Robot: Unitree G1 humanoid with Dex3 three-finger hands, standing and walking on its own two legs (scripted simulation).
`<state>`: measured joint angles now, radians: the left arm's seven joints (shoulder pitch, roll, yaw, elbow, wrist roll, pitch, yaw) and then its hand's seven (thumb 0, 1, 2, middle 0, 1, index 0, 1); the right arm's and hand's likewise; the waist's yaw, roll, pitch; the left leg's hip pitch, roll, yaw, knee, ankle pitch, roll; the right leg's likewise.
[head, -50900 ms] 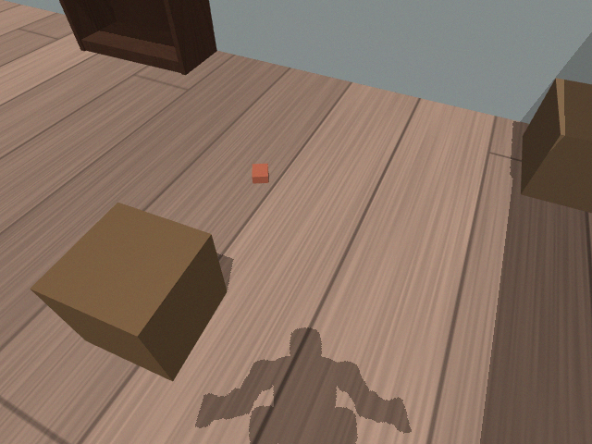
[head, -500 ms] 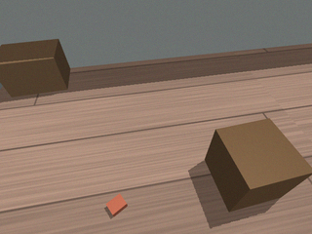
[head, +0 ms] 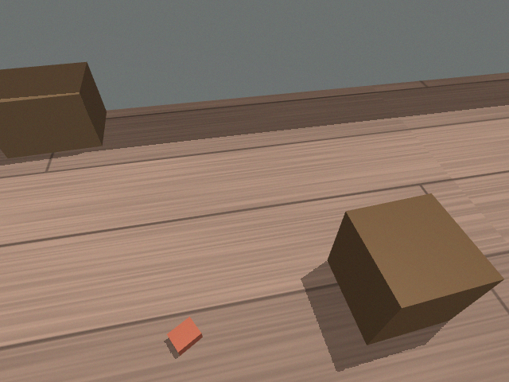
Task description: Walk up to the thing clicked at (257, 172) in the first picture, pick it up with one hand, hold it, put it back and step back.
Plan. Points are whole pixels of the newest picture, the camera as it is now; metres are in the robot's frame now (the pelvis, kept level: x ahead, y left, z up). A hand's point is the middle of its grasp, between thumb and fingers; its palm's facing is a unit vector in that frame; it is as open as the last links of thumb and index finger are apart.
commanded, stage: walk up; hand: left
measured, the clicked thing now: (185, 335) +0.42 +0.27 -0.76
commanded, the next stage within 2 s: stand in 0.28 s
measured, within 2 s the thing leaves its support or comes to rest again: neither
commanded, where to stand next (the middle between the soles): +0.05 +0.01 m, yaw +3 degrees
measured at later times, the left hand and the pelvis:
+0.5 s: hand out of the picture +0.07 +0.26 -0.15, palm faces -0.02 -0.94 -0.34, open 7.4 cm; pelvis -0.02 +0.01 +0.00, yaw +0 degrees
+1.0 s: hand out of the picture +0.04 +0.27 -0.15, palm faces -0.03 -0.94 -0.34, open 7.4 cm; pelvis -0.02 +0.01 +0.01, yaw +1 degrees
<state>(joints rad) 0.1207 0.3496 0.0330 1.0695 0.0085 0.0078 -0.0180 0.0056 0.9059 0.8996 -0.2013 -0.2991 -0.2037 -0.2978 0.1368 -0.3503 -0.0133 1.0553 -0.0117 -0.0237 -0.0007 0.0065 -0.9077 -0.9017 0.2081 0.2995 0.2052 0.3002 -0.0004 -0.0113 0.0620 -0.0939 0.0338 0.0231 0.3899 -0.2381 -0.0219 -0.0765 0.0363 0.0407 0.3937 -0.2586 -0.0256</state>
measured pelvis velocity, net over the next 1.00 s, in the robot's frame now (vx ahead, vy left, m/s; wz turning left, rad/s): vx -0.02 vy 0.01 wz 0.02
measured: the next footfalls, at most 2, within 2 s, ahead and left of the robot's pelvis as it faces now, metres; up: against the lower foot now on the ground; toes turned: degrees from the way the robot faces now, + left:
none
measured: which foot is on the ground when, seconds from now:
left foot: down 0.00-1.00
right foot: down 0.00-1.00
